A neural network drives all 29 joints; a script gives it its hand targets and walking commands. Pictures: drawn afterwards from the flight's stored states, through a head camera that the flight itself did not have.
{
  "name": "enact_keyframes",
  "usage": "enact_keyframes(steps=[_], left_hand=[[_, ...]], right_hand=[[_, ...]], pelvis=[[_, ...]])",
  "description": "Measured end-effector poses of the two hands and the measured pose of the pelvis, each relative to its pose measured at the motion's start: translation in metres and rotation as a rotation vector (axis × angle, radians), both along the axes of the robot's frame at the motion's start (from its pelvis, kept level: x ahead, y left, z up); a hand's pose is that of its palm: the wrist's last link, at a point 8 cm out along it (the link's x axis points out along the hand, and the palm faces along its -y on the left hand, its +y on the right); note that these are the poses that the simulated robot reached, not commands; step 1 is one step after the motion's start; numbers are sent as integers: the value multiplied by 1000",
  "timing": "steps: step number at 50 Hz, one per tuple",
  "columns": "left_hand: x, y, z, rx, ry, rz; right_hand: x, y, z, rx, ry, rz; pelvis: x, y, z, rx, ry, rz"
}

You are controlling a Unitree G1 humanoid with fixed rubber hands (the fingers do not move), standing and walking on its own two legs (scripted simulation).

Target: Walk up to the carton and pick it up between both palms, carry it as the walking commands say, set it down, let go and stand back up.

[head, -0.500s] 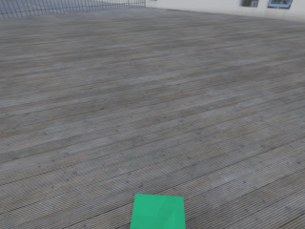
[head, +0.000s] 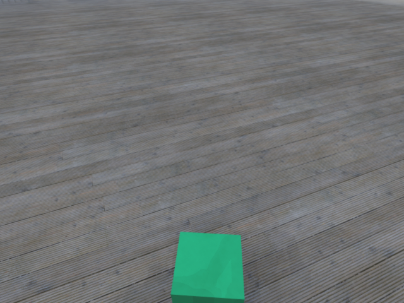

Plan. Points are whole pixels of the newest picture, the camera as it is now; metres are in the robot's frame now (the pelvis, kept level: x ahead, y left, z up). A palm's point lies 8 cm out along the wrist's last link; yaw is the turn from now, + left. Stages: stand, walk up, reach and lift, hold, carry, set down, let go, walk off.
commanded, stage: stand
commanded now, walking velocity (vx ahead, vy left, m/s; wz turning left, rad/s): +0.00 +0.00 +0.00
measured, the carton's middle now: (208, 274) +0.51 +0.00 -0.66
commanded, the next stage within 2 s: none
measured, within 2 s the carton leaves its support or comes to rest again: neither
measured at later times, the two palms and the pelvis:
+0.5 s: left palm out of the picture +0.04 +0.30 -0.11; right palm out of the picture +0.04 -0.28 -0.11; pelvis -0.02 +0.01 +0.00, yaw +0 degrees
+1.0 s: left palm out of the picture +0.03 +0.31 -0.11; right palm out of the picture +0.05 -0.28 -0.11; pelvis -0.02 +0.02 +0.00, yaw +0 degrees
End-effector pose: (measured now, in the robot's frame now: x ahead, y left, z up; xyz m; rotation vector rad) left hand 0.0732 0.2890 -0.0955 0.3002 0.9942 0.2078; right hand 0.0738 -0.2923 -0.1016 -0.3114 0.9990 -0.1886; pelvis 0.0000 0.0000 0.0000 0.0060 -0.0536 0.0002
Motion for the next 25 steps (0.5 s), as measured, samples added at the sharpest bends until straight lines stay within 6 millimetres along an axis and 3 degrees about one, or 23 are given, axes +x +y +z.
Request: enact_keyframes(steps=[25], left_hand=[[-33, 8, -15, -28, 95, 7]], right_hand=[[-35, 11, -7, 6, 89, -11]], pelvis=[[-25, 10, 1, 0, -14, 0]])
